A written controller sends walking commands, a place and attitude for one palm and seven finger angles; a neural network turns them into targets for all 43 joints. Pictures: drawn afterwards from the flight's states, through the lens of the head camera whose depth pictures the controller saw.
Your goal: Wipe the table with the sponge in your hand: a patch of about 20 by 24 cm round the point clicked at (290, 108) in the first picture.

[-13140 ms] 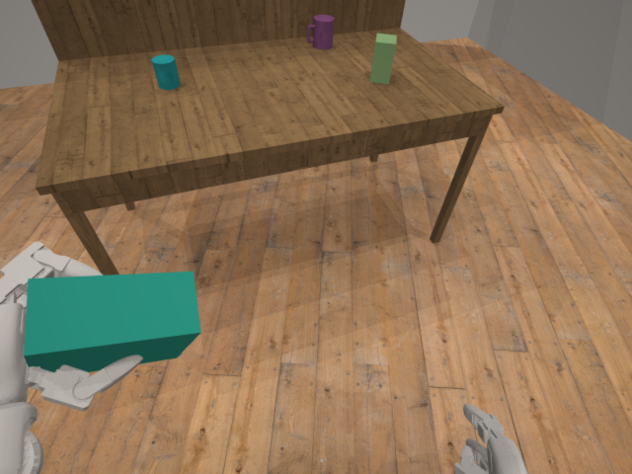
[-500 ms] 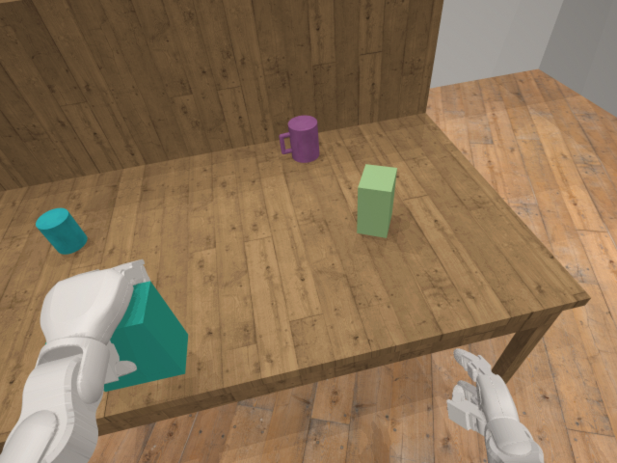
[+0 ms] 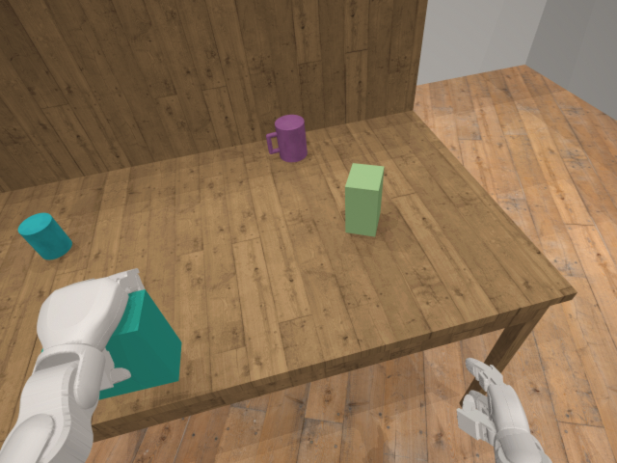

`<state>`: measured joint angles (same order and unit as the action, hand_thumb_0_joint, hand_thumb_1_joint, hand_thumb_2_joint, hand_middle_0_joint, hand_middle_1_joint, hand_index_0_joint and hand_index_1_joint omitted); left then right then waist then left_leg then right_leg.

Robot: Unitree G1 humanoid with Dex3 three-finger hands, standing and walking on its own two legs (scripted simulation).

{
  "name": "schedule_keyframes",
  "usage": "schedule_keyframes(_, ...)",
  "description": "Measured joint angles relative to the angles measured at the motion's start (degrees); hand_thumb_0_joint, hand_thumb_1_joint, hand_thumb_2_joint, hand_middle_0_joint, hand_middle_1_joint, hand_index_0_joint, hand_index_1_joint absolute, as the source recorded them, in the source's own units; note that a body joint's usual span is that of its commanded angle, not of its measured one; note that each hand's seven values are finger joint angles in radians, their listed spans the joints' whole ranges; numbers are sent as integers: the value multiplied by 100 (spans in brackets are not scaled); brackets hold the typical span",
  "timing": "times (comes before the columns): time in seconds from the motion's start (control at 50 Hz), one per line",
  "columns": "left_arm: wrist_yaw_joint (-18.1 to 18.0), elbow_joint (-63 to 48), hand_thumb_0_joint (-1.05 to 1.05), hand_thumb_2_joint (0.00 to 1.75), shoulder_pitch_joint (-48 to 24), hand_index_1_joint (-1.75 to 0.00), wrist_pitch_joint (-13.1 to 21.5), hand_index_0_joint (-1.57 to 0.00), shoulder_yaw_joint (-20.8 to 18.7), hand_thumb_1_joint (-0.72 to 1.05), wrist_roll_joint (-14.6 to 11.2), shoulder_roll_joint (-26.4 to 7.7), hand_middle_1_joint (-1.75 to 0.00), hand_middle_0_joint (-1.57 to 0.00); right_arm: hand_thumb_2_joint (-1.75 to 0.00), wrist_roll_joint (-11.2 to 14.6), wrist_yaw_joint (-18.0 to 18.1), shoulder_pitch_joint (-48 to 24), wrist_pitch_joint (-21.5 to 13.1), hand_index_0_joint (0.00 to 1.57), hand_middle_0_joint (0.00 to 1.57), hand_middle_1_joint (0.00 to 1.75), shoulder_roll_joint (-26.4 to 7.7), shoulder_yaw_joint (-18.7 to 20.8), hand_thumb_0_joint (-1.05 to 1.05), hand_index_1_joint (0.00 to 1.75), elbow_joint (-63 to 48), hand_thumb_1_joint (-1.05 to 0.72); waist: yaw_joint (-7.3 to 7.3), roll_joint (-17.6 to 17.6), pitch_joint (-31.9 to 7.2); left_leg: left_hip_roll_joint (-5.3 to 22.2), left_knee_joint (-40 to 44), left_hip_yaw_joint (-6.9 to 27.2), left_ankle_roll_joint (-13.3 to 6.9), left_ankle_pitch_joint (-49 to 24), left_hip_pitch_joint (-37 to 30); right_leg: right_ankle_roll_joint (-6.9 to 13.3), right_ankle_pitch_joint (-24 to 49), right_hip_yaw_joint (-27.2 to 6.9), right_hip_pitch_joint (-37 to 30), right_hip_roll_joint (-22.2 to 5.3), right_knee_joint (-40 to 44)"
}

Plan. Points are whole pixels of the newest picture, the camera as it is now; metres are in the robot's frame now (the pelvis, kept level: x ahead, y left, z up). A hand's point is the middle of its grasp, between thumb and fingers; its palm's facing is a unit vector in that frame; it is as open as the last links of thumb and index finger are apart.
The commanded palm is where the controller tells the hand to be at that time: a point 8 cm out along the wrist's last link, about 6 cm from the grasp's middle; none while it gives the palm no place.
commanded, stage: move the sponge above the wiping area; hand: left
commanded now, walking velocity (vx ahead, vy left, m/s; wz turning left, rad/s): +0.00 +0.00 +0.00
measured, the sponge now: (128, 355) +0.22 +0.30 +0.02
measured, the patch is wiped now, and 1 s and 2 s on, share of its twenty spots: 0.00 0.00 0.00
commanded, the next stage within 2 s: lower the sponge onto the table in 1.86 s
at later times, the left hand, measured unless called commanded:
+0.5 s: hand (119, 322) +0.25 +0.31 +0.05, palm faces -0.04 -0.07 -1.00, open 10.3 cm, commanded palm +0.22 +0.30 +0.11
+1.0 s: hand (124, 324) +0.25 +0.32 +0.03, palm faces -0.06 -0.06 -1.00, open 10.3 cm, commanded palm +0.24 +0.31 +0.09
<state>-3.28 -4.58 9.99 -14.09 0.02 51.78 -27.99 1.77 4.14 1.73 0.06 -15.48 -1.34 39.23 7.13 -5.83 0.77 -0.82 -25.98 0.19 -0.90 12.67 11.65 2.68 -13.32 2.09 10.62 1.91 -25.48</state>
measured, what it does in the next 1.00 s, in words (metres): stands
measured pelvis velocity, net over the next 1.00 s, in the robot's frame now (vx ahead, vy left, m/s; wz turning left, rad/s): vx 0.01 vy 0.01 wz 0.01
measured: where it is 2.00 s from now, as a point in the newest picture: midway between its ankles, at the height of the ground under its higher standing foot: outside the picture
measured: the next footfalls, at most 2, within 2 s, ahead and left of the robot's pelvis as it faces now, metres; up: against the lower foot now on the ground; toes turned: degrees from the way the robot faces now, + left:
none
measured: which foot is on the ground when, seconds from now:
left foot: down 0.00-1.00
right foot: down 0.00-1.00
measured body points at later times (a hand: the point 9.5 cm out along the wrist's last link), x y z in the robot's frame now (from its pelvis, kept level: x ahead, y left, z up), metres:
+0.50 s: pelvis +0.00 +0.01 +0.00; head +0.01 -0.02 +0.45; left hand +0.24 +0.31 +0.10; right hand +0.24 -0.20 -0.09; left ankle +0.01 +0.11 -0.74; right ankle +0.01 -0.09 -0.74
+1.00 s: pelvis +0.01 +0.01 +0.00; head +0.02 -0.02 +0.45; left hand +0.25 +0.32 +0.08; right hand +0.23 -0.20 -0.10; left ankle +0.01 +0.11 -0.74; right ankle +0.01 -0.09 -0.74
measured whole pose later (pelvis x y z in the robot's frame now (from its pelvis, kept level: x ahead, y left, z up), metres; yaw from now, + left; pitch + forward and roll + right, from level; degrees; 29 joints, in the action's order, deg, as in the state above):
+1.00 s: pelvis +0.01 +0.01 +0.00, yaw +0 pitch +1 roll +0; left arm -8.9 11.1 1.4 -14.2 2.4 55.0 -24.9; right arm 2.6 4.2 2.7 1.1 -14.2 -0.6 40.3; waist 6.0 -4.6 -1.1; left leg -1.7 -28.0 0.3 -1.8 13.6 15.7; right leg 1.7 -14.1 2.1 14.3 1.1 -26.9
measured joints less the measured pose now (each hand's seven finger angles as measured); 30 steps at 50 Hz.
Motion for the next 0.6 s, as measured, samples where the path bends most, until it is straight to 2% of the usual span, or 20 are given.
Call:
schedule_keyframes(0.2, -110, 519, -1, 101, -304, -133, -66, -72, 66, -51, 63, 30, -134, -69, -90, 43, 61, 11, 6, 20, 20, 30, 25, 7, 1, 30, 56, -91, -16, 34, -20, -26, -47, 20, -21, 2, 93, -22, -8, 19, 78, -25, -37)
schedule_keyframes(0.36, -197, 714, -1, 101, -498, -133, 77, -72, 183, -51, 162, 157, -134, -69, -90, 34, 41, 39, -20, 20, 20, 30, 78, 25, 1, 30, 45, -91, -42, 44, -74, -58, -65, 14, -52, 8, 174, -55, -10, 12, 154, -57, -49)
schedule_keyframes(0.46, -262, 1008, -1, 101, -695, -133, -28, -72, 211, -51, 205, 176, -134, -69, -90, 65, 38, 34, 46, 20, 20, 30, 105, 1, 1, 30, 62, -91, -63, 83, -90, -71, -65, 3, -65, 10, 219, -69, -16, 1, 206, -69, -61)
schedule_keyframes(0.6, -295, 987, -1, 101, -559, -133, -26, -72, 114, -51, 198, 194, -134, -69, -90, 53, -6, 81, 69, 20, 20, 30, 89, 34, 1, 30, 42, -91, -99, 86, -128, -71, -95, -26, -87, 55, 252, -90, -29, -31, 231, -69, -53)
